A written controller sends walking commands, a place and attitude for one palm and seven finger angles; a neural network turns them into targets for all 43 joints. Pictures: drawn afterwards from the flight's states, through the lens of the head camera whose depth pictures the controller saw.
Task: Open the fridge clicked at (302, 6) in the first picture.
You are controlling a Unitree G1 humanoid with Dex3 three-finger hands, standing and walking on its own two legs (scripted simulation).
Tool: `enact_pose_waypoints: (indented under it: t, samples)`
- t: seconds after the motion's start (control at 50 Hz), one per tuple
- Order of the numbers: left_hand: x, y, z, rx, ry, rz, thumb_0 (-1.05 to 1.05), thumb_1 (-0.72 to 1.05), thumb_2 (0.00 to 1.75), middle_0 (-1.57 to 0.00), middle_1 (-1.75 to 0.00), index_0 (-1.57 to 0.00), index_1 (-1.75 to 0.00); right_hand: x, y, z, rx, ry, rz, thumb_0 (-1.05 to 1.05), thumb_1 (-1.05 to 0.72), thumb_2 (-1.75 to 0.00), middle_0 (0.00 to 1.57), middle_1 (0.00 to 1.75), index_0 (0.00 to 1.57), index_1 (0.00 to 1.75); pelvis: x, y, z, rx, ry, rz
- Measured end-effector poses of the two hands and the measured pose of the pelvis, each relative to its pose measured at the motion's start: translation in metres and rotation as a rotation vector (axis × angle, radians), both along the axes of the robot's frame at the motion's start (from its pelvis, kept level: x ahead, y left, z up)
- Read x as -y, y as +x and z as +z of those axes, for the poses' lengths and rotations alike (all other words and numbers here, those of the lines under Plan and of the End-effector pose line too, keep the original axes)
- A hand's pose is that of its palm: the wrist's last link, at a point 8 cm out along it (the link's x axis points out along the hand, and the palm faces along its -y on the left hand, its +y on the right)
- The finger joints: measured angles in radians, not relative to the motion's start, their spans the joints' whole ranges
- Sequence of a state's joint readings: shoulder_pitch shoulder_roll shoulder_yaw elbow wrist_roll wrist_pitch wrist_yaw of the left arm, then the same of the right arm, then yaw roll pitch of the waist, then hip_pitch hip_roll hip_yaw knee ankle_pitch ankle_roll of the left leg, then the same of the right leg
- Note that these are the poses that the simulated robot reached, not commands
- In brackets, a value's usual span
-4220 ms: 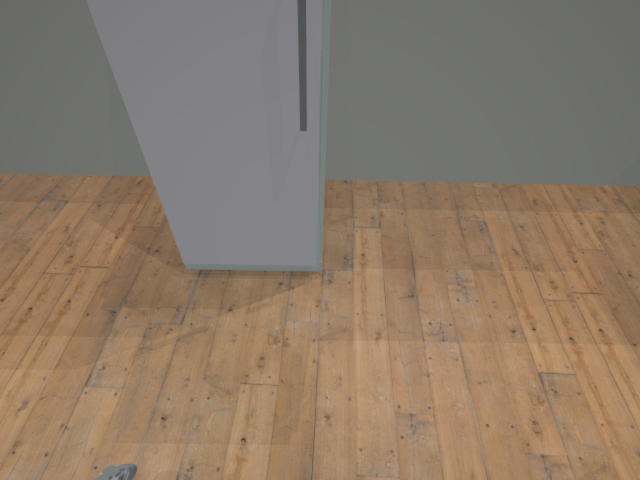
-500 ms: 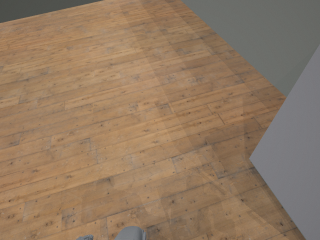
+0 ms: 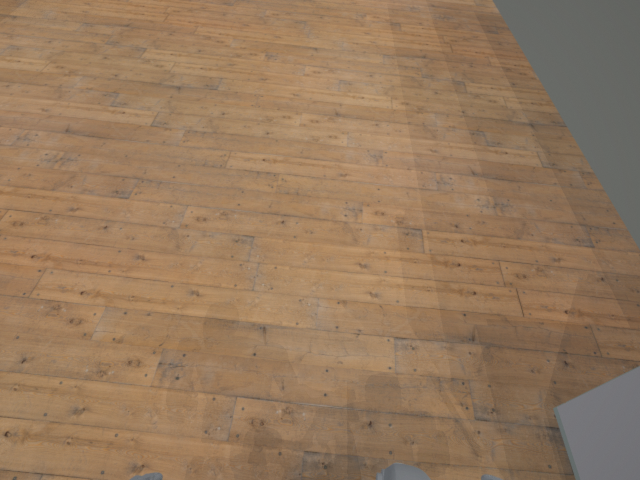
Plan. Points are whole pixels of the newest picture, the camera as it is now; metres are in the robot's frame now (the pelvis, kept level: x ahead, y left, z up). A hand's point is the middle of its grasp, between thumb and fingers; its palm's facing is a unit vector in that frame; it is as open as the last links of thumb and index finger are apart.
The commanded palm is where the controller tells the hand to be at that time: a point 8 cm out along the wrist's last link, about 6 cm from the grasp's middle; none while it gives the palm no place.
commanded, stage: walk to a spot facing it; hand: right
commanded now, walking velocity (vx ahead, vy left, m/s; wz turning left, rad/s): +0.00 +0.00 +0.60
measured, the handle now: out of the picture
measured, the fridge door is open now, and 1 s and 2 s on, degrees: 0 0 0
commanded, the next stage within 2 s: turn to face it in 1.18 s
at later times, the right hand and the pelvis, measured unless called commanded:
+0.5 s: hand out of the picture +0.10 -0.26 -0.17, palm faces -0.23 +0.95 -0.19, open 7.4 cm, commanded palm none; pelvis -0.01 -0.07 +0.01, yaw +18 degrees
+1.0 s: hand (401, 474) +0.16 -0.10 -0.14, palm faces -0.54 +0.80 -0.26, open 7.4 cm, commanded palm none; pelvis -0.01 +0.01 +0.01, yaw +36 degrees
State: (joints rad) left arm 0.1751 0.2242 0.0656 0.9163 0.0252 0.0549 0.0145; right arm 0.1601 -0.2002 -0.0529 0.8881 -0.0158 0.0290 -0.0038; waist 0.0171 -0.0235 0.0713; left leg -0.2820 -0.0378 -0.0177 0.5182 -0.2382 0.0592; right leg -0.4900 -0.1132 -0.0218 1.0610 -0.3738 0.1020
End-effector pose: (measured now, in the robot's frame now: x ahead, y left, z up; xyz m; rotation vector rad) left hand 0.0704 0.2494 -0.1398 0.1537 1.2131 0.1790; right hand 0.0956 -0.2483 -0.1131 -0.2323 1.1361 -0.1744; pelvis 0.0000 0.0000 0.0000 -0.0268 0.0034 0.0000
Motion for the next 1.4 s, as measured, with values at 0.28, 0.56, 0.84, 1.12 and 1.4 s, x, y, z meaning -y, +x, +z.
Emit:
enact_pose_waypoints:
  t: [0.28,0.56,0.84,1.12,1.4]
  samples:
    - [0.037,0.001,0.032,0.125,0.112,0.079,0.01,0.91,0.9,-0.2,-0.3,-0.2,-0.3,0.044,-0.007,-0.041,-0.108,0.078,0.078,0.0,-0.91,-0.9,0.2,0.3,0.2,0.3,0.051,-0.007,-0.007,-0.01,0.036,0.168]
    - [0.068,-0.107,0.033,-0.004,0.087,0.335,0.01,0.9,0.9,-0.2,-0.3,-0.2,-0.3,0.051,0.026,-0.03,-0.185,0.056,0.271,0.0,-0.91,-0.9,0.19,0.3,0.19,0.3,0.066,-0.007,0.006,-0.007,0.069,0.364]
    - [0.055,-0.237,-0.025,-0.19,-0.07,0.604,0.01,0.91,0.9,-0.2,-0.3,-0.2,-0.3,-0.079,0.106,-0.005,0.041,0.005,0.57,0.0,-0.91,-0.9,0.2,0.3,0.2,0.3,0.016,-0.025,-0.014,0.001,0.024,0.534]
    - [-0.021,-0.154,0.007,0.021,-0.003,0.636,0.01,0.91,0.9,-0.2,-0.3,-0.2,-0.3,-0.098,0.066,-0.005,-0.157,0.009,0.581,0.0,-0.91,-0.9,0.2,0.3,0.2,0.3,-0.029,0.02,0.007,-0.001,0.011,0.657]
    - [-0.051,0.023,0.01,0.147,0.08,0.574,0.01,0.91,0.9,-0.2,-0.3,-0.2,-0.3,-0.072,0.092,-0.054,-0.488,-0.002,0.508,0.0,-0.91,-0.9,0.2,0.3,0.2,0.3,-0.048,0.141,-0.02,-0.001,0.064,0.701]
